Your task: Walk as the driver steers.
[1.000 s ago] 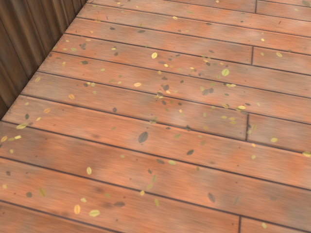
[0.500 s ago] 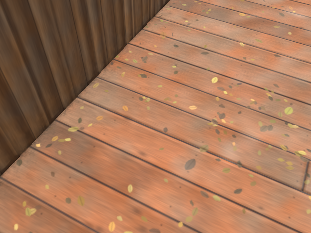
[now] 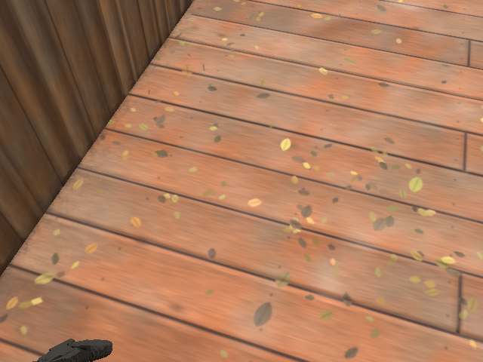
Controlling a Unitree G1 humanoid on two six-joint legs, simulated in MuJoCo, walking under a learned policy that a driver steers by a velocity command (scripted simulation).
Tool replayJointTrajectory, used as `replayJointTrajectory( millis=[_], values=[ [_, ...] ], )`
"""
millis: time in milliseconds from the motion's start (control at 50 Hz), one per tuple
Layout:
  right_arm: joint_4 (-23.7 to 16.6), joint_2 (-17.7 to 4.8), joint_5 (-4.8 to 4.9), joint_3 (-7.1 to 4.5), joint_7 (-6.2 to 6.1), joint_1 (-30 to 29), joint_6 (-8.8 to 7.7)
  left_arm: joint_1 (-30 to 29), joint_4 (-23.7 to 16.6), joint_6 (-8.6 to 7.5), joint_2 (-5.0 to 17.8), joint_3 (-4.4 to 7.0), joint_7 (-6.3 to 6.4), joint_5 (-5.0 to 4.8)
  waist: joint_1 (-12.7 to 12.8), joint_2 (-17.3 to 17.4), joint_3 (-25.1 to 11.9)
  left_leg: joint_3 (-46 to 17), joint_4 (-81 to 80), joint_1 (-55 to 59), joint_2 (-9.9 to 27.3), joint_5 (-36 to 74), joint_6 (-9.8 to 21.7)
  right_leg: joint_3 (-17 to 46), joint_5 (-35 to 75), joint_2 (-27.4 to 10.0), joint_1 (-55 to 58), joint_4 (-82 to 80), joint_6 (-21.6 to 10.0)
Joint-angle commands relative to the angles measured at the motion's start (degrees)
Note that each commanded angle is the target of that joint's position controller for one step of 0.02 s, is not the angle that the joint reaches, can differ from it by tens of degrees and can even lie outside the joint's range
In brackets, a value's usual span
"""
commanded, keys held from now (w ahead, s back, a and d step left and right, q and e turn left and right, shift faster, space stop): w+e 1.00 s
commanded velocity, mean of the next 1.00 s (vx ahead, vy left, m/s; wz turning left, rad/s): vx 0.50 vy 0.00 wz -0.53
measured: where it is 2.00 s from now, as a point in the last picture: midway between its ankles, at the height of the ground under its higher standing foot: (374, 188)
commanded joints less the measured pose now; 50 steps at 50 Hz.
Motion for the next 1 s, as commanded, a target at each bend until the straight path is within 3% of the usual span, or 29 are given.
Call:
replayJointTrajectory(
  millis=[20,40,60,80,120,160,200,280,340,380,420,440,460,480,500,520,540,560,600,660,780,860,900,920,940,960,980,1000],
  values=[
    [-6.98,-7.26,1.98,-0.60,1.11,0.02,-4.19,19.40,1.24,0.49,11.64,3.71,0.79,-0.45,9.23,-9.04,-19.53,-9.50,39.42,-42.44,-1.60,-2.72,0.48,45.81,-17.79,-20.67,51.50,-16.81,-15.08],
    [-8.88,-7.97,2.89,-0.49,1.19,-5.51,-5.05,15.74,0.17,0.40,10.29,3.34,1.05,0.02,8.43,-4.79,-12.35,-8.38,37.11,-43.32,1.04,1.70,1.66,38.15,-15.33,-18.58,42.62,-17.61,-12.87],
    [-9.42,-7.60,1.96,-0.48,0.89,-7.77,-5.39,12.51,-0.52,0.25,9.04,2.88,1.16,0.51,6.20,-0.47,-6.95,-7.66,32.08,-41.59,3.15,5.13,1.84,32.44,-9.42,-16.51,32.90,-18.84,-12.05],
    [-9.40,-7.92,0.72,-0.96,0.47,-7.50,-5.10,10.36,-1.26,0.00,7.59,2.45,1.36,1.14,3.91,-0.59,-5.31,-7.88,27.44,-37.19,5.05,7.58,1.65,28.38,-3.94,-14.53,26.26,-19.86,-11.26],
    [-9.47,-6.65,-0.18,-0.98,0.35,-5.73,-4.01,8.71,-2.26,0.09,7.22,2.41,1.72,1.26,1.43,-2.83,-4.13,-7.56,23.35,-32.92,5.74,8.80,0.51,25.23,0.70,-12.25,19.54,-22.27,-11.82],
    [-10.32,-5.56,-0.62,-0.73,0.10,-6.76,-3.10,9.84,-2.15,-0.15,8.22,2.76,2.26,0.76,1.22,-3.13,-2.96,-6.34,18.58,-32.67,5.58,11.48,-1.26,21.74,4.48,-11.34,15.46,-23.55,-12.41],
    [-12.00,-4.71,-0.74,-0.37,-0.11,-11.43,-2.93,11.67,-1.83,-0.16,9.46,3.22,2.97,0.49,2.54,-2.64,-1.54,-5.85,10.90,-33.63,5.01,18.90,-2.59,19.20,5.77,-9.85,13.82,-23.91,-11.36],
    [-14.37,-2.83,-0.06,0.43,0.72,-20.56,-3.78,16.09,-1.06,0.84,10.18,3.56,3.84,-0.31,6.43,-3.39,-1.36,-4.73,-5.38,-27.88,1.03,32.44,-3.44,16.77,2.67,-6.89,12.73,-21.51,-7.84],
    [-15.71,-4.25,0.84,0.03,1.53,-24.00,-4.35,19.20,-0.47,1.74,9.90,3.57,4.14,-0.76,7.41,-4.10,-1.74,-6.21,-10.59,-26.88,-0.32,31.06,-3.13,21.16,0.15,-8.61,17.67,-17.38,-7.20],
    [-15.95,-5.83,1.03,-0.63,1.93,-23.53,-4.82,19.51,-0.66,2.21,9.81,3.64,4.34,-0.52,6.37,-5.26,-2.38,-7.01,-12.96,-25.42,-0.74,26.23,-1.98,25.03,0.07,-10.06,21.62,-13.47,-6.23],
    [-14.60,-7.28,1.12,-1.57,1.80,-17.66,-5.29,18.15,-1.28,2.58,8.98,3.49,4.32,-0.29,2.65,-6.70,-4.24,-5.84,-16.17,-17.12,-0.78,23.42,0.48,26.16,2.38,-9.07,21.68,-8.14,-4.41],
    [-13.78,-9.33,0.34,-2.44,1.36,-11.52,-5.59,17.99,-1.90,2.41,6.46,2.59,4.07,0.11,-0.45,-5.40,-9.34,-8.20,-15.80,-6.04,2.91,22.74,3.19,23.66,2.97,-6.04,18.74,0.83,-2.50],
    [-13.13,-12.91,-0.21,-3.31,0.75,-2.37,-5.30,19.05,-3.29,2.15,2.50,1.23,3.94,1.52,-3.37,3.01,-18.24,-19.05,-14.37,9.15,14.09,20.75,6.79,17.30,-9.88,-1.57,10.52,17.99,0.03],
    [-10.81,-15.82,-0.47,-4.09,1.30,0.25,-4.37,25.75,-5.39,1.49,1.63,0.70,3.86,-0.87,0.55,23.08,-22.30,-46.21,-20.53,21.78,24.76,6.24,15.46,11.63,-28.37,3.32,-9.40,34.35,2.55],
    [-12.27,-9.63,0.19,-2.79,1.57,-2.36,-4.07,24.26,-3.67,1.61,8.09,1.98,4.13,-1.65,-0.90,13.20,-16.19,-45.05,-22.88,17.55,23.20,-2.25,13.74,13.46,-25.16,-1.40,-14.95,40.38,3.46],
    [-12.57,-6.66,0.21,-1.96,1.32,-4.11,-3.68,18.16,-4.48,1.98,10.13,2.66,4.05,-1.23,-2.31,7.64,-9.97,-34.58,-22.84,11.71,20.36,0.89,11.26,11.97,-19.75,-3.13,-15.87,41.51,3.94],
    [-12.53,-5.96,-0.26,-1.55,1.39,-6.60,-3.47,15.63,-5.07,2.28,9.05,2.64,4.05,-0.65,-1.23,3.50,-6.34,-27.65,-23.97,5.24,17.70,9.05,10.35,10.77,-15.87,-4.87,-13.96,40.15,4.58],
    [-11.99,-4.80,-0.35,-1.22,1.35,-8.38,-3.34,13.87,-5.86,2.42,8.47,2.89,3.87,-0.07,-0.24,3.84,-3.71,-22.82,-25.21,1.09,15.63,14.46,10.17,10.74,-13.39,-6.33,-13.14,37.19,4.89],
    [-11.27,-4.43,-0.39,-1.19,1.28,-9.45,-3.63,14.44,-6.37,3.13,6.15,2.73,3.22,-0.71,1.34,6.65,-2.26,-15.93,-28.14,-3.88,13.47,19.35,9.88,9.29,-11.26,-8.02,-9.58,34.55,5.25],
    [-9.74,-6.15,0.14,-1.96,1.22,-9.21,-4.10,11.69,-8.16,3.80,3.99,2.20,2.95,-0.26,1.62,5.13,-1.08,-10.10,-30.76,-4.82,14.24,25.75,11.54,8.31,-8.20,-8.86,-11.42,29.38,6.22],
    [-7.23,-9.04,0.50,-2.80,0.67,-8.22,-3.10,3.20,-10.34,2.93,2.52,1.31,1.11,-0.14,-0.94,3.35,0.45,1.69,-31.29,-2.55,12.87,30.97,9.55,4.22,6.98,-8.00,-8.33,10.99,5.35],
    [-5.42,-11.17,1.75,-3.54,0.62,-5.85,-2.02,-1.53,-12.85,2.99,3.42,1.56,-0.02,-0.35,-1.48,3.65,1.95,5.10,-28.98,2.79,14.92,35.90,7.92,1.31,3.39,-6.55,-6.76,4.55,2.65],
    [-5.30,-12.95,2.26,-4.09,0.36,-6.08,-1.30,0.38,-13.23,3.33,5.27,2.54,-0.15,-0.02,0.81,5.16,-0.40,7.35,-22.25,5.05,15.09,53.17,6.78,-1.66,-2.49,-3.32,-1.19,3.29,0.23],
    [-5.35,-13.70,2.52,-4.30,0.20,-6.30,-0.84,4.92,-12.42,3.58,7.02,3.57,0.00,0.05,3.77,5.61,-3.42,8.62,-14.85,4.89,14.53,61.78,6.08,-3.23,-4.46,-0.92,5.39,2.49,-1.32],
    [-5.63,-13.05,2.70,-3.97,0.00,-6.89,-0.53,14.16,-10.01,3.88,9.66,5.26,0.52,-0.15,8.96,4.49,-8.15,10.48,-3.25,0.47,12.70,63.26,4.45,-3.86,-1.12,1.60,18.52,-0.86,-3.45],
    [-6.64,-10.38,1.28,-2.83,-0.21,-5.81,-0.79,23.92,-7.73,4.51,13.90,7.11,1.66,-0.40,12.83,-0.79,-13.35,10.46,14.14,-13.70,10.47,45.88,1.93,5.76,-0.01,-3.31,36.44,-1.22,-6.53],
    [-10.36,-2.05,-0.97,-0.11,0.51,-0.54,-2.14,20.96,-8.56,3.87,20.51,7.54,1.97,-0.71,4.58,-16.33,-18.36,4.74,34.07,-38.54,-1.31,-7.27,-1.37,39.87,-10.84,-18.17,52.50,-7.44,-17.08],
    [-10.90,-7.13,1.06,-0.66,1.25,-6.40,-4.13,22.82,-10.34,2.88,15.82,6.16,1.60,-0.40,9.56,-9.57,-24.69,-7.67,39.72,-44.22,-1.52,-8.04,-0.63,51.11,-18.94,-21.23,54.35,-15.58,-18.46]
  ],
)
Keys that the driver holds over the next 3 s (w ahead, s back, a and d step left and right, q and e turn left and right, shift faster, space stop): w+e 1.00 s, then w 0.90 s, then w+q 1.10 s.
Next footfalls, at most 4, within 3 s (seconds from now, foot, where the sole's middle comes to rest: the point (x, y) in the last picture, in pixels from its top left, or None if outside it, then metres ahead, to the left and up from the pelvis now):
0.44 left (207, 358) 0.45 0.10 -0.75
0.96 right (335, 298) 0.60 -0.26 -0.75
1.48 left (326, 189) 0.98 -0.29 -0.75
2.00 right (432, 173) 1.03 -0.66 -0.75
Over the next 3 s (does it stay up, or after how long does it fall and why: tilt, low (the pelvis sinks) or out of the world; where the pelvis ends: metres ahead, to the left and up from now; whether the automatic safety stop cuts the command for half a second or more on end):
stays up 1.46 -0.73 0.01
